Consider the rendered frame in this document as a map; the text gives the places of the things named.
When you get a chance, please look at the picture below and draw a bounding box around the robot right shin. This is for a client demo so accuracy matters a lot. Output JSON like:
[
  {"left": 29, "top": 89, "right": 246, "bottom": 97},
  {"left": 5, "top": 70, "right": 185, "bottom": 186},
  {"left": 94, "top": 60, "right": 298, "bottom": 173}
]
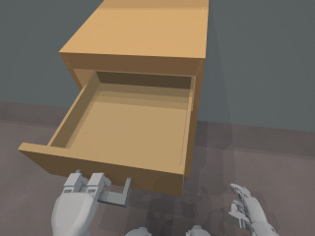
[{"left": 192, "top": 225, "right": 202, "bottom": 229}]

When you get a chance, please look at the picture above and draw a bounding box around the right robot hand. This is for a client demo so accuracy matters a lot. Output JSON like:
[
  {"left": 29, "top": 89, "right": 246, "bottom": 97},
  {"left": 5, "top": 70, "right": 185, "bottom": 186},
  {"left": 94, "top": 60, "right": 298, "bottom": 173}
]
[{"left": 228, "top": 183, "right": 268, "bottom": 231}]

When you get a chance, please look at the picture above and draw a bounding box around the right robot forearm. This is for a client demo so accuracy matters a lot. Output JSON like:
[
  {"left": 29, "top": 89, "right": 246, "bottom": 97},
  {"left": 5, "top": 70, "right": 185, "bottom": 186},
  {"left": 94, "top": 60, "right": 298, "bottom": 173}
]
[{"left": 250, "top": 221, "right": 280, "bottom": 236}]

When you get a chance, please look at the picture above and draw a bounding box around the handle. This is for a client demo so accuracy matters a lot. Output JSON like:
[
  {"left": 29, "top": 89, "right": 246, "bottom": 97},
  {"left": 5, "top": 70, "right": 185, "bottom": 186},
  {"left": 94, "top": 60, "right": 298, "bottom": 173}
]
[{"left": 68, "top": 169, "right": 132, "bottom": 207}]

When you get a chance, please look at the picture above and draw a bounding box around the drawer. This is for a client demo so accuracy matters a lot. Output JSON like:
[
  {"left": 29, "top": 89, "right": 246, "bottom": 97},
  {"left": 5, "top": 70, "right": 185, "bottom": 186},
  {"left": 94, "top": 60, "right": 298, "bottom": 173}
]
[{"left": 18, "top": 70, "right": 195, "bottom": 197}]

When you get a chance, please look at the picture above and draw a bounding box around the cabinet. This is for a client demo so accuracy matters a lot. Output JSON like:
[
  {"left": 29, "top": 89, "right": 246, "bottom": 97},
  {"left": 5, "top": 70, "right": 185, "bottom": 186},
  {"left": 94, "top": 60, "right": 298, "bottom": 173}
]
[{"left": 59, "top": 0, "right": 209, "bottom": 178}]

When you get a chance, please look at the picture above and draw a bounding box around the left robot hand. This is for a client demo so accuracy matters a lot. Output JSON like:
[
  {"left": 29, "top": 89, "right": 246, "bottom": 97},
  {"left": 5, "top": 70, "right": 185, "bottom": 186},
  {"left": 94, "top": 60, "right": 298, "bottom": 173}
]
[{"left": 51, "top": 172, "right": 111, "bottom": 236}]

